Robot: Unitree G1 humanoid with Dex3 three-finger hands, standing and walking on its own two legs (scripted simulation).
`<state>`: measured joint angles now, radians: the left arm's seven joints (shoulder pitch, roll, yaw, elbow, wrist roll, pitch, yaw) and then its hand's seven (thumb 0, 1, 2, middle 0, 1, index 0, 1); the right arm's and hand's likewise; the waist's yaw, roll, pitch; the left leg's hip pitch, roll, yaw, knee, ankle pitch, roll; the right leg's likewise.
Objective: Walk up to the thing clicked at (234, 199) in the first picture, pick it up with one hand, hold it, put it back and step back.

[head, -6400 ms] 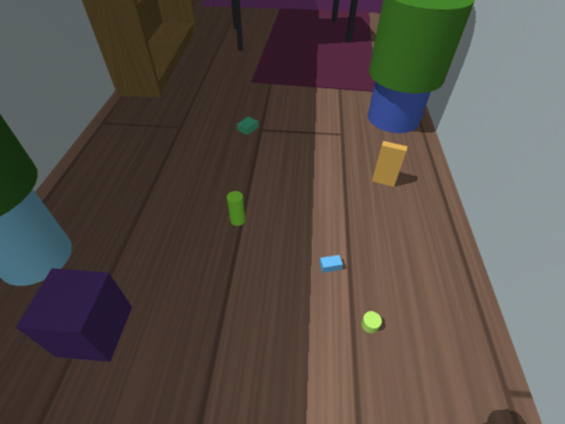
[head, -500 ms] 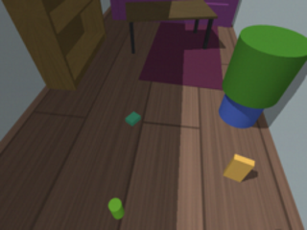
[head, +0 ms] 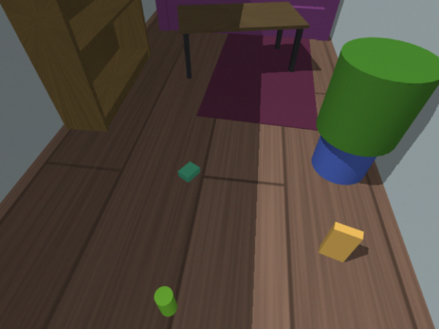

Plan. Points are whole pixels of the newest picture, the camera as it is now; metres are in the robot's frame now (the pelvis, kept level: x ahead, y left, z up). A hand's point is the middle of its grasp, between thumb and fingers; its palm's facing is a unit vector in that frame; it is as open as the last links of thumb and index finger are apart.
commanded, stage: stand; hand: left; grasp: from the side
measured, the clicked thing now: (166, 301) +0.37 +0.23 -0.70
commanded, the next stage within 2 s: go down in 0.54 s
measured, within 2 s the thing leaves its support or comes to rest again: neither
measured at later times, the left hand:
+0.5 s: hand out of the picture +0.07 +0.26 -0.16, palm faces -0.03 -0.94 -0.35, open 7.4 cm
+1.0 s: hand out of the picture +0.16 +0.27 -0.17, palm faces +0.04 -0.94 -0.34, open 13.6 cm
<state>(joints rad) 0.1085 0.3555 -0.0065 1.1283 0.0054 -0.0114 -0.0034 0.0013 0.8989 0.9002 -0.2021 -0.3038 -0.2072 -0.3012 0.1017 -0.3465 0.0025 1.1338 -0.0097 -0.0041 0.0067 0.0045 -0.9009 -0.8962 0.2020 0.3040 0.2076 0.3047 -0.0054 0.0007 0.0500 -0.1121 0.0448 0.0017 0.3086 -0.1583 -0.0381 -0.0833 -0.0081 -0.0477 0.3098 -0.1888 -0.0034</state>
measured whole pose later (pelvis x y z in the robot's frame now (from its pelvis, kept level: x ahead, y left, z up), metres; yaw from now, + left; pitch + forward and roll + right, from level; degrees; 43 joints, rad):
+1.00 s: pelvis +0.00 +0.01 -0.03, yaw -1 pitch +8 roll +0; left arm -0.01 0.35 0.21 0.95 0.07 0.07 -0.03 0.00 0.17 0.27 -0.06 -0.09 -0.07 -0.08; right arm 0.25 -0.24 -0.03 0.73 0.03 -0.04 -0.02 0.01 -0.91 -0.90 0.20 0.30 0.21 0.30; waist -0.04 -0.01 -0.01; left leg -0.48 0.04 0.01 0.65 -0.31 -0.03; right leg -0.46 -0.02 -0.03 0.65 -0.33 0.00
